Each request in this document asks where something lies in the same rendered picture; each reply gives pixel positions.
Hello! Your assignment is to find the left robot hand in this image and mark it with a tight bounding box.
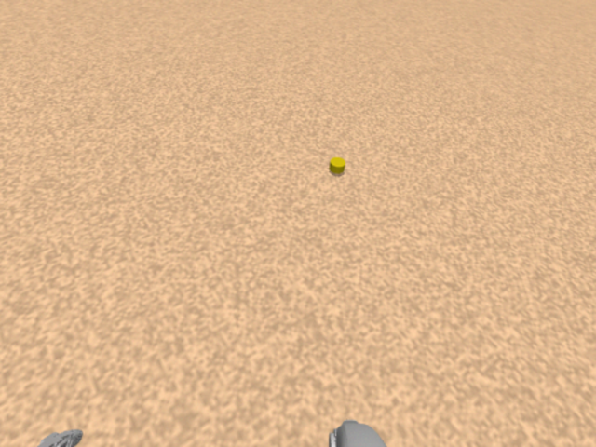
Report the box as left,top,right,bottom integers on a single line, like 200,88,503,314
37,429,83,447

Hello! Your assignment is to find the tin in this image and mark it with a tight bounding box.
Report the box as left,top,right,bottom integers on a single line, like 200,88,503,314
329,157,345,173

